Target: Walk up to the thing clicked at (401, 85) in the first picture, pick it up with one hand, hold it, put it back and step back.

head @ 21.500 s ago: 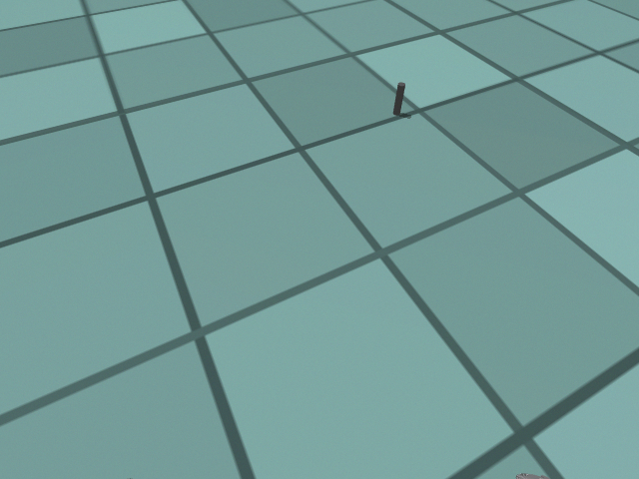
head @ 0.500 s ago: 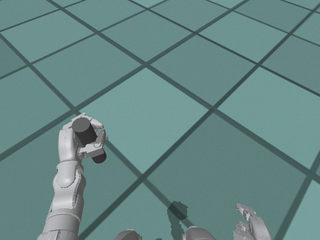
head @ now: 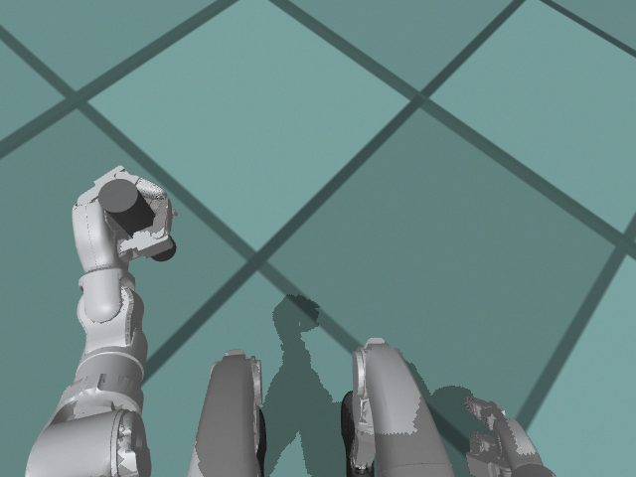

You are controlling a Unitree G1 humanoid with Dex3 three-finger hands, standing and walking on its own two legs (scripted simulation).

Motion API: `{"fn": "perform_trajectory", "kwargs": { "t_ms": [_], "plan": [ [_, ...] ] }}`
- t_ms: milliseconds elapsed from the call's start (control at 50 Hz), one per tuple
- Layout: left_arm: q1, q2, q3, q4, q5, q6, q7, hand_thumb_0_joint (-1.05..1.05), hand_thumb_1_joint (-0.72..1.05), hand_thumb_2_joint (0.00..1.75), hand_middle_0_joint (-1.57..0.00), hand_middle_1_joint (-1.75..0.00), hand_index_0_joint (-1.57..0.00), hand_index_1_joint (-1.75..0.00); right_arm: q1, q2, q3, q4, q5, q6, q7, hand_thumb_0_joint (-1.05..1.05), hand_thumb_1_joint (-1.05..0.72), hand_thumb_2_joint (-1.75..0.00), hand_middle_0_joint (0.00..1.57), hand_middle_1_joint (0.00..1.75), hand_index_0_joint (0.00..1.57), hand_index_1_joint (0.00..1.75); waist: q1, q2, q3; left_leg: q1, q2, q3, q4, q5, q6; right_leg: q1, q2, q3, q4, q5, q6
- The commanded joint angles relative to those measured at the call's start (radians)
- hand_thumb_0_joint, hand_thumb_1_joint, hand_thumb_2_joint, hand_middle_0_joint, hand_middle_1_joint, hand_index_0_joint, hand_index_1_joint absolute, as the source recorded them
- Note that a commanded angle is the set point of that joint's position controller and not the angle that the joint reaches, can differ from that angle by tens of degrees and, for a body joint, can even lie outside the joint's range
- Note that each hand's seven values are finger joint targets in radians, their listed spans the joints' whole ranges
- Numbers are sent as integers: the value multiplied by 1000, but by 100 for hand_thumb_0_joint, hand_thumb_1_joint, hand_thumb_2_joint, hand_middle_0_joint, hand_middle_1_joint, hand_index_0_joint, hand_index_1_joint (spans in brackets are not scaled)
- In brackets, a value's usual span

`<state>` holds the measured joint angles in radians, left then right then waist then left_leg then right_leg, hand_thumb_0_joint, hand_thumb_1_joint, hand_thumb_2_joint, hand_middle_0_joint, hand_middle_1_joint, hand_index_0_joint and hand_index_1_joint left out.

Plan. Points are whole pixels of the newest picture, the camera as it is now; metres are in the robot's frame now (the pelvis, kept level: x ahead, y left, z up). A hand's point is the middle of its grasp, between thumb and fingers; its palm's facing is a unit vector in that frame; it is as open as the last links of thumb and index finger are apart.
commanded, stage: crouch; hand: left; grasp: from the side
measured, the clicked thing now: (144, 226) +0.42 +0.21 -0.04
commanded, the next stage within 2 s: lower in 1.30 s
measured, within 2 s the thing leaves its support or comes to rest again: neither
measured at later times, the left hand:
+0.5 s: hand (178, 251) +0.45 +0.22 -0.22, palm faces +0.21 -0.98 -0.04, open 4.9 cm
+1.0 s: hand (186, 260) +0.47 +0.23 -0.32, palm faces +0.21 -0.98 -0.02, open 4.9 cm
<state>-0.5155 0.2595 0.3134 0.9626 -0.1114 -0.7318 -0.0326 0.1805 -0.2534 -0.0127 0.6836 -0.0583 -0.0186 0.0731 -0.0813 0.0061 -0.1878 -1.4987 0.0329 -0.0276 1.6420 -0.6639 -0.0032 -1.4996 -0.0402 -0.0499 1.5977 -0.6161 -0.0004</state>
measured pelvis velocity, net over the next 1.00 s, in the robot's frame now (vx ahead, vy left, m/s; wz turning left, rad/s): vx -0.05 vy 0.01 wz -0.11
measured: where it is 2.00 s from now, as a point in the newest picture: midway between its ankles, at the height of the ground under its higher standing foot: (305, 466)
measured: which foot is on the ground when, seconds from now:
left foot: down 0.00-1.00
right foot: down 0.00-1.00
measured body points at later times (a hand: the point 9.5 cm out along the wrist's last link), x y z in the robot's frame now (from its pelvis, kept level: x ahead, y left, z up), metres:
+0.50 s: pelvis -0.05 +0.00 -0.18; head +0.17 +0.04 +0.21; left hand +0.43 +0.27 -0.22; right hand +0.03 -0.27 -0.30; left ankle +0.04 +0.12 -0.53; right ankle +0.06 -0.13 -0.53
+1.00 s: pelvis -0.05 +0.01 -0.25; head +0.19 +0.07 +0.13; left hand +0.45 +0.28 -0.31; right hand +0.00 -0.27 -0.34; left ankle +0.04 +0.12 -0.53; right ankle +0.06 -0.13 -0.53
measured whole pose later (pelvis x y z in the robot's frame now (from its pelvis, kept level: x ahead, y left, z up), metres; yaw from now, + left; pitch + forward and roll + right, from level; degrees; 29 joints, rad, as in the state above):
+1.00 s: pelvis -0.05 +0.01 -0.25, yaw -6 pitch +28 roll -9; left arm -0.84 0.63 0.56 1.26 -0.02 -0.78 -0.10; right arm 0.09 -0.31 0.19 0.68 -0.19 0.04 0.12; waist -0.24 -0.06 0.06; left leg -2.26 0.02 -0.15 2.46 -0.70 0.01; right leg -2.20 -0.04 -0.12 2.32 -0.61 0.01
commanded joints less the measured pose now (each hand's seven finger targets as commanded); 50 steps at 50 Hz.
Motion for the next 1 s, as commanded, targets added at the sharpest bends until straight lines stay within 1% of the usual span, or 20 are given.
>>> {"fn": "perform_trajectory", "kwargs": {
  "t_ms": [0,40,80,100,120,140,180,280,340,380,440,480,560,600,700,760,840,900,920,980],
  "plan": [
    [-369,209,58,-153,4,-102,-17,0,58,128,-135,-139,-135,-139,96,-184,-60,-60,-9,-19,-6,0,-90,-91,20,30,20,30,-32,39,-588,185,-33,-21,-57,338,27,230,36,38,-67,331,-31],
    [-398,245,90,-115,7,-109,-24,0,59,128,-135,-139,-135,-139,97,-189,-56,-50,-14,-13,-3,0,-90,-91,20,30,20,30,-30,55,-609,149,-33,-22,-10,332,25,176,36,37,-19,313,-32],
    [-412,238,101,-57,7,-112,-25,0,59,129,-135,-139,-135,-140,97,-191,-49,-47,-20,-9,1,0,-91,-91,20,30,20,30,-32,74,-575,104,-35,-30,13,280,16,86,37,18,33,249,-39],
    [-416,271,125,-35,17,-115,-23,0,59,131,-136,-141,-136,-141,92,-195,-49,-46,-24,-8,3,0,-90,-91,20,30,20,30,-32,78,-565,69,-33,-29,22,229,15,58,36,17,45,197,-40],
    [-441,264,115,-19,21,-119,-24,0,58,131,-137,-141,-137,-142,87,-192,-46,-49,-29,-8,4,0,-90,-91,20,30,20,30,-44,75,-566,32,-33,-24,45,192,15,47,35,21,57,168,-36],
    [-466,289,139,-7,22,-124,-22,0,59,131,-137,-141,-137,-142,95,-195,-42,-44,-31,-6,6,0,-90,-91,20,30,20,30,-48,72,-576,-1,-32,-21,72,194,15,38,34,21,81,171,-35],
    [-507,316,142,9,32,-132,-26,0,57,132,-137,-142,-137,-143,84,-197,-32,-48,-37,-4,9,0,-90,-91,20,30,20,30,-59,87,-578,-63,-35,-14,111,147,15,3,33,21,119,134,-34],
    [-611,385,160,33,59,-139,-41,0,57,131,-137,-141,-136,-142,92,-221,-22,-38,-50,1,13,0,-91,-91,20,30,20,30,-76,157,-641,-71,-33,-12,205,167,13,-115,34,-7,231,152,-38],
    [-638,444,201,60,61,-138,-41,0,55,128,-134,-139,-134,-139,99,-228,-9,-27,-53,4,12,0,-92,-91,20,30,20,30,-80,147,-625,-156,-34,-2,249,104,15,-124,35,-13,267,111,-33],
    [-635,433,190,82,60,-135,-50,0,55,127,-133,-137,-133,-138,87,-230,-2,-25,-58,5,11,0,-92,-91,20,30,20,30,-98,145,-599,-198,-33,3,281,65,19,-137,35,-13,285,77,-27],
    [-654,503,221,93,68,-126,-52,0,54,124,-133,-136,-132,-136,84,-245,9,-22,-62,11,10,0,-91,-91,20,30,20,30,-95,160,-602,-235,-33,4,324,56,21,-161,38,-24,326,78,-25],
    [-665,479,213,105,70,-123,-59,0,59,126,-133,-136,-133,-137,88,-252,19,-19,-67,13,12,0,-91,-91,20,30,20,30,-118,162,-572,-250,-31,-11,343,66,20,-209,38,-43,362,91,-26],
    [-643,518,247,120,64,-119,-58,0,58,125,-133,-135,-132,-136,84,-271,41,-22,-77,23,12,0,-91,-91,20,30,20,30,-111,201,-547,-266,-28,-27,378,92,11,-255,39,-62,418,109,-29],
    [-638,490,222,137,68,-114,-62,0,58,126,-133,-136,-133,-137,86,-274,49,-25,-81,26,15,0,-91,-91,20,30,20,30,-135,194,-528,-290,-26,-30,404,90,14,-261,44,-70,431,112,-27],
    [-658,562,255,115,74,-119,-60,0,59,126,-133,-137,-133,-137,86,-293,74,-21,-99,41,18,0,-90,-91,20,30,20,30,-147,217,-521,-318,-21,-42,459,103,15,-264,48,-78,469,134,-23],
    [-654,565,257,121,78,-123,-51,0,67,129,-133,-137,-133,-137,81,-301,89,-9,-109,45,23,0,-90,-90,20,30,20,30,-157,238,-456,-340,-19,-59,460,68,10,-312,48,-96,491,106,-25],
    [-663,573,248,99,82,-133,-54,0,70,129,-135,-137,-135,-137,68,-321,104,-20,-121,53,28,0,-89,-90,20,30,20,30,-176,264,-444,-329,-14,-81,476,60,6,-341,48,-113,516,108,-25],
    [-632,601,262,104,79,-133,-60,0,69,129,-134,-137,-133,-137,62,-332,115,-17,-127,60,30,0,-89,-90,20,30,20,30,-169,265,-447,-334,-13,-79,507,96,6,-334,52,-115,535,134,-25],
    [-647,577,250,109,72,-133,-64,0,70,131,-135,-139,-135,-139,73,-336,121,-13,-132,62,32,0,-90,-90,20,30,20,30,-194,268,-441,-327,-12,-85,517,115,6,-329,51,-118,537,156,-23],
    [-620,617,275,121,77,-131,-56,0,71,132,-136,-139,-136,-139,67,-348,130,-14,-140,68,36,0,-90,-90,20,30,20,30,-183,276,-421,-346,-11,-89,529,114,5,-326,53,-124,547,156,-22]
  ]
}}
